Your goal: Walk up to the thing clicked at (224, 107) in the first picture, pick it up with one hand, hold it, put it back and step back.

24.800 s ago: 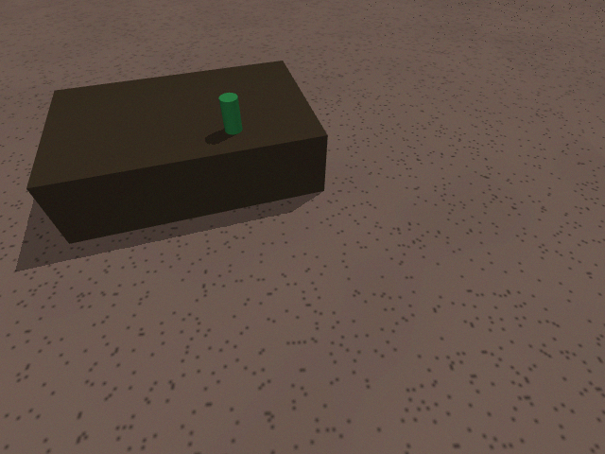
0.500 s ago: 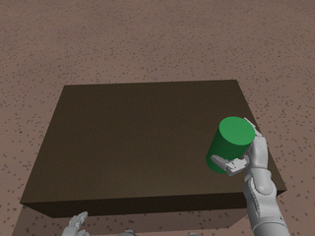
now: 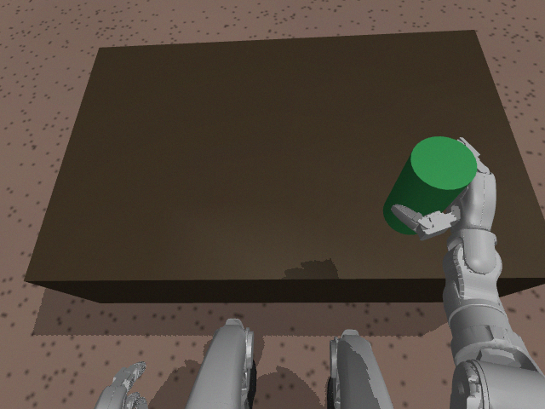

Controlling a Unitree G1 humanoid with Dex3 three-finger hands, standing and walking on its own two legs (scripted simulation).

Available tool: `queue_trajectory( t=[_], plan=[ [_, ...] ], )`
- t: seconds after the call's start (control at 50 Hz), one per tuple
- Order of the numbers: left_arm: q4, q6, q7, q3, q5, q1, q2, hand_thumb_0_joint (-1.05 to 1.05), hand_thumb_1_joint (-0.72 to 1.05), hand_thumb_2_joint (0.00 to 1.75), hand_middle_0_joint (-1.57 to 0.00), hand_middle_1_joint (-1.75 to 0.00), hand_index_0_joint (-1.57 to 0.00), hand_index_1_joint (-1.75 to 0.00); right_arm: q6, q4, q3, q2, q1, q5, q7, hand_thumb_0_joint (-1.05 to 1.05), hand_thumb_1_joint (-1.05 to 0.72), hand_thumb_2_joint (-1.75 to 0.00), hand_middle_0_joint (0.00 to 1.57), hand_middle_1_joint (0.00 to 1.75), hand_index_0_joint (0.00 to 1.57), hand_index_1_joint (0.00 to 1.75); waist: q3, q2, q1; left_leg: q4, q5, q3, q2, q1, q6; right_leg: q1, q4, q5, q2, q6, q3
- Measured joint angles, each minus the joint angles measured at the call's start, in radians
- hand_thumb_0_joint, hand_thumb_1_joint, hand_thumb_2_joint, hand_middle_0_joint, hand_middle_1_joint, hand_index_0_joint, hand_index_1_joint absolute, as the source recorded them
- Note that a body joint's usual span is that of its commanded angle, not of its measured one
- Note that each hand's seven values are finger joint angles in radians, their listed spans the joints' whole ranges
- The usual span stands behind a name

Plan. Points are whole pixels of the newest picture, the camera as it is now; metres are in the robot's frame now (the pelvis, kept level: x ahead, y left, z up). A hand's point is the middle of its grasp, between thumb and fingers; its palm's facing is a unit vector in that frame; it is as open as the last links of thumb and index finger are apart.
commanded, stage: crouch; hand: right
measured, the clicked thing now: (422, 191) +0.43 -0.19 +0.00
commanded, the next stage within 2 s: lower in 0.76 s
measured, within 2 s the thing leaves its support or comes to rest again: rests again in 1.64 s
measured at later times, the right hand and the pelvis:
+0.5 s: hand (401, 189) +0.47 -0.18 -0.07, palm faces +0.15 +0.99 -0.04, open 10.9 cm; pelvis -0.03 +0.00 -0.08, yaw +0 degrees
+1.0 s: hand (392, 192) +0.49 -0.18 -0.12, palm faces +0.15 +0.99 -0.02, open 10.9 cm; pelvis -0.02 +0.00 -0.12, yaw +0 degrees
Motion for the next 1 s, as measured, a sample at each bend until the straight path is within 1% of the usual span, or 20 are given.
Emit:
queue_trajectory(
  t=[0.08, 0.14, 0.2, 0.3, 0.38, 0.46, 0.54, 0.68, 0.8, 0.92, 1.0],
  plan=[
    [0.005, 0.02, -0.016, 0.001, -0.002, 0.005, 0.006, 0.01, 0.9, 0.91, -0.2, -0.3, -0.19, -0.31, 0.013, 0.039, -0.006, 0.002, -0.066, -0.004, 0.01, -0.01, 0.5, -1.1, 0.67, 1.02, 0.67, 1.01, -0.002, -0.014, 0.004, 0.053, -0.01, -0.002, 0.004, -0.072, -0.004, -0.074, 0.057, -0.012, 0.006, -0.003, 0.002],
    [-0.003, 0.031, -0.03, -0.004, -0.004, 0.01, 0.004, 0.01, 0.9, 0.91, -0.2, -0.3, -0.19, -0.31, 0.025, 0.06, -0.027, 0.012, -0.104, -0.015, 0.002, -0.01, 0.5, -1.1, 0.67, 1.01, 0.67, 1.01, -0.005, -0.017, 0.012, 0.086, -0.013, -0.005, 0.004, -0.12, -0.006, -0.122, 0.091, -0.016, 0.007, -0.005, 0.002],
    [-0.014, 0.04, -0.039, -0.009, -0.001, 0.011, -0.002, 0.01, 0.91, 0.9, -0.2, -0.3, -0.2, -0.3, 0.028, 0.077, -0.054, 0.011, -0.129, -0.035, -0.013, -0.01, 0.5, -1.1, 0.67, 1.01, 0.67, 1.01, -0.008, -0.016, 0.026, 0.119, -0.014, -0.007, 0.002, -0.167, -0.005, -0.167, 0.124, -0.02, 0.006, -0.004, 0.002],
    [-0.027, 0.055, -0.045, -0.015, 0.008, 0.008, -0.009, 0.01, 0.91, 0.9, -0.2, -0.3, -0.2, -0.3, 0.028, 0.098, -0.094, -0.014, -0.164, -0.065, -0.035, -0.01, 0.5, -1.1, 0.67, 1.01, 0.67, 1.01, -0.01, -0.017, 0.046, 0.174, -0.018, -0.007, -0.001, -0.238, -0.003, -0.237, 0.18, -0.026, 0.006, -0.001, 0.006],
    [-0.027, 0.06, -0.044, -0.018, 0.011, 0.003, -0.008, 0.01, 0.92, 0.9, -0.2, -0.3, -0.2, -0.3, 0.029, 0.12, -0.11, -0.044, -0.204, -0.072, -0.042, -0.01, 0.5, -1.1, 0.67, 1.02, 0.67, 1.01, -0.009, -0.02, 0.054, 0.212, -0.019, -0.004, 0.0, -0.291, 0.0, -0.291, 0.219, -0.027, 0.008, 0.003, 0.013],
    [-0.026, 0.062, -0.04, -0.021, 0.012, 0.001, -0.001, 0.01, 0.91, 0.9, -0.2, -0.3, -0.2, -0.3, 0.039, 0.148, -0.109, -0.077, -0.248, -0.077, -0.034, -0.01, 0.5, -1.1, 0.67, 1.02, 0.67, 1.01, -0.01, -0.023, 0.058, 0.245, -0.022, 0.0, 0.0, -0.337, 0.003, -0.338, 0.253, -0.03, 0.01, 0.007, 0.02],
    [-0.024, 0.06, -0.037, -0.022, 0.01, 0.003, 0.013, 0.01, 0.92, 0.89, -0.2, -0.3, -0.2, -0.3, 0.057, 0.176, -0.109, -0.093, -0.284, -0.071, -0.018, -0.01, 0.51, -1.11, 0.67, 1.02, 0.67, 1.01, -0.013, -0.027, 0.062, 0.274, -0.028, 0.004, 0.001, -0.374, 0.004, -0.376, 0.284, -0.036, 0.013, 0.009, 0.026],
    [-0.031, 0.062, -0.033, -0.019, 0.01, 0.003, 0.034, 0.01, 0.92, 0.89, -0.2, -0.3, -0.2, -0.3, 0.074, 0.181, -0.129, -0.098, -0.305, -0.072, -0.005, -0.01, 0.51, -1.11, 0.67, 1.02, 0.67, 1.02, -0.012, -0.034, 0.067, 0.319, -0.041, 0.002, -0.001, -0.428, 0.003, -0.428, 0.331, -0.052, 0.012, 0.01, 0.028],
    [-0.034, 0.07, -0.031, -0.02, 0.01, -0.004, 0.033, 0.01, 0.92, 0.89, -0.2, -0.3, -0.2, -0.3, 0.079, 0.152, -0.143, -0.097, -0.301, -0.073, -0.008, -0.01, 0.51, -1.11, 0.67, 1.02, 0.67, 1.02, -0.006, -0.03, 0.07, 0.35, -0.053, 0.0, -0.001, -0.458, 0.001, -0.457, 0.362, -0.066, 0.013, 0.01, 0.028],
    [-0.031, 0.077, -0.032, -0.02, 0.012, -0.012, 0.028, 0.01, 0.91, 0.89, -0.2, -0.3, -0.2, -0.3, 0.085, 0.138, -0.131, -0.098, -0.308, -0.074, -0.012, -0.01, 0.5, -1.11, 0.67, 1.02, 0.67, 1.01, -0.003, -0.029, 0.067, 0.373, -0.065, -0.001, 0.004, -0.475, -0.002, -0.476, 0.386, -0.077, 0.019, 0.008, 0.029],
    [-0.031, 0.078, -0.037, -0.018, 0.016, -0.018, 0.031, 0.01, 0.91, 0.9, -0.2, -0.3, -0.2, -0.3, 0.079, 0.167, -0.126, -0.099, -0.329, -0.074, -0.012, -0.01, 0.5, -1.1, 0.67, 1.02, 0.67, 1.02, -0.007, -0.033, 0.066, 0.396, -0.072, -0.004, 0.006, -0.499, -0.006, -0.502, 0.411, -0.083, 0.022, 0.005, 0.029]
  ],
)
